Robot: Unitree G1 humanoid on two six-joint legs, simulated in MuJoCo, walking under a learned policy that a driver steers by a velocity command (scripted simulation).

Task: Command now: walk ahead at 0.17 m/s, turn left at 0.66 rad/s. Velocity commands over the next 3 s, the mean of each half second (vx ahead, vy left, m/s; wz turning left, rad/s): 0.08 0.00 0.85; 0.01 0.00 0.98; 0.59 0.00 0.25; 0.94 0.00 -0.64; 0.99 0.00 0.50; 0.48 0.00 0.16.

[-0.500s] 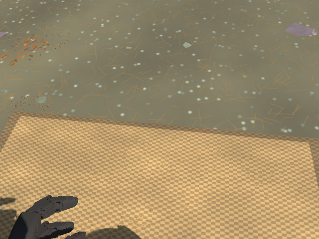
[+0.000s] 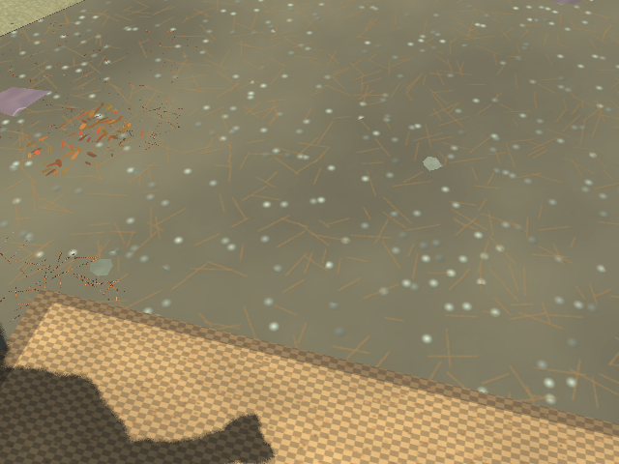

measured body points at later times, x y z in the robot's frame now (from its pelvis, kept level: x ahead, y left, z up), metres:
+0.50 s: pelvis +0.16 -0.04 +0.01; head +0.19 -0.02 +0.46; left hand +0.17 +0.29 -0.09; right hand +0.46 -0.22 -0.06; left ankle +0.18 +0.08 -0.72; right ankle +0.28 -0.12 -0.73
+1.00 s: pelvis +0.17 -0.04 +0.01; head +0.18 +0.01 +0.45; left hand +0.01 +0.25 -0.10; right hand +0.51 -0.04 -0.06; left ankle +0.08 +0.03 -0.72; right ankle +0.28 -0.12 -0.72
